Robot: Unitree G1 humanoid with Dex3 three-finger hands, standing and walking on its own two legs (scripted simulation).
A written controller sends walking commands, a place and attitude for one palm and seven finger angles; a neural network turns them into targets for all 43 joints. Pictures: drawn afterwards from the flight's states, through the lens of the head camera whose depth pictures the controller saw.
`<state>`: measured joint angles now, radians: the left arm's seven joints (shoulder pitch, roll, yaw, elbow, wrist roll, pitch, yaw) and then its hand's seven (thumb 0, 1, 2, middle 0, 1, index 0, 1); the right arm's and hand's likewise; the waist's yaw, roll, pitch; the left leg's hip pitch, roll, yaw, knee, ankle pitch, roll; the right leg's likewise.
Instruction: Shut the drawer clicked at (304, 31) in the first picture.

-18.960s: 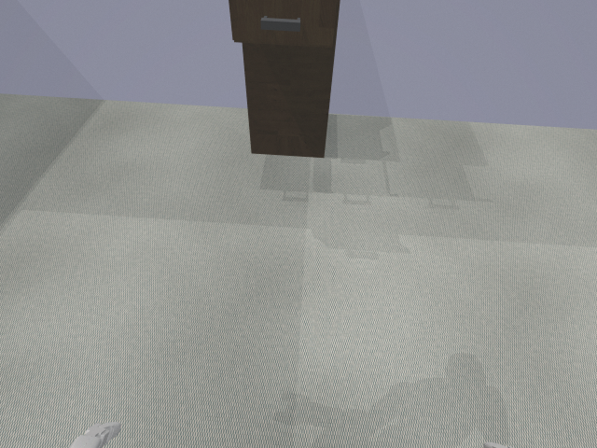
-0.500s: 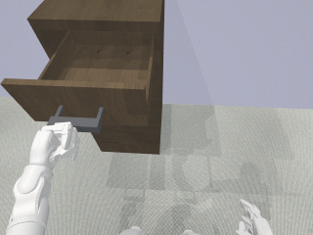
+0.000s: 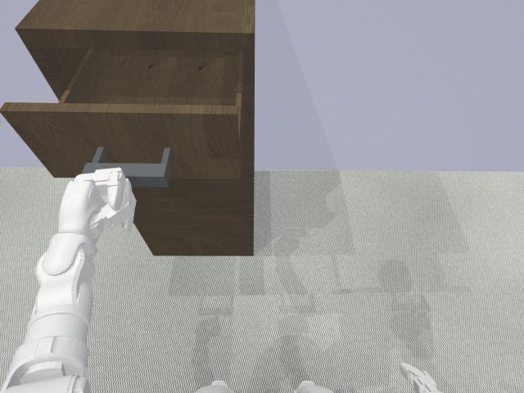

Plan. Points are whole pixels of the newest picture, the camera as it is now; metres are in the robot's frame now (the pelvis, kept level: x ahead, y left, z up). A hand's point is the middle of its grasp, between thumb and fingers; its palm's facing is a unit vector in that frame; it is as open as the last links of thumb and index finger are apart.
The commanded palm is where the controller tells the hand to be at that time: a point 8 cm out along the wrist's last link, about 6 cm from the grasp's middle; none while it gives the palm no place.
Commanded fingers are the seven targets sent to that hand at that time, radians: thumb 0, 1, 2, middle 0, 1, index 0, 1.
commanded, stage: push the drawer shut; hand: left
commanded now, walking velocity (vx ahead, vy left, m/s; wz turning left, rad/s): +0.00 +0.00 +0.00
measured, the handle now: (130, 164) +0.46 +0.23 +0.06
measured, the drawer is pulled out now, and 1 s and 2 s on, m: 0.16 0.05 0.00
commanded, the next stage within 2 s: pull the fist back off the drawer in 1.82 s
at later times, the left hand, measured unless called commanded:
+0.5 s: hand (136, 182) +0.42 +0.21 +0.07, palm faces +0.03 -1.00 -0.02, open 3.2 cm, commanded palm +0.41 +0.25 +0.07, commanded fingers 0.00 0.90 0.90 -1.40 -1.60 -1.40 -1.60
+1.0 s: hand (144, 149) +0.49 +0.21 +0.07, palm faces +0.03 -1.00 -0.02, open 3.2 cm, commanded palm +0.47 +0.26 +0.07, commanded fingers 0.00 0.90 0.90 -1.40 -1.60 -1.40 -1.60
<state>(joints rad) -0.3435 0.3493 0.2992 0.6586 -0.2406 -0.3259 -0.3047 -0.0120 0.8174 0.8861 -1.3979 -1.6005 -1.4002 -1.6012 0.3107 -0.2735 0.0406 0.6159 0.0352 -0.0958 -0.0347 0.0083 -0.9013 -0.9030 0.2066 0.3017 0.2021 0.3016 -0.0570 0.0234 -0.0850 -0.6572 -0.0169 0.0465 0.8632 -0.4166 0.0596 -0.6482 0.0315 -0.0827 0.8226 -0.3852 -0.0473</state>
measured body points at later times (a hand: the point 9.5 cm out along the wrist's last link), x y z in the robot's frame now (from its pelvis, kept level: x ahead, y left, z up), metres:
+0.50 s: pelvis +0.00 +0.01 +0.00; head +0.07 +0.01 +0.44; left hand +0.41 +0.26 +0.07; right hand +0.08 -0.25 -0.12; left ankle +0.00 +0.08 -0.70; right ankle +0.01 -0.09 -0.70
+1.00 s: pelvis +0.00 +0.00 -0.01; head +0.11 +0.01 +0.42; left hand +0.48 +0.26 +0.07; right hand +0.00 -0.27 -0.12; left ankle +0.00 +0.08 -0.70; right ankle +0.01 -0.09 -0.70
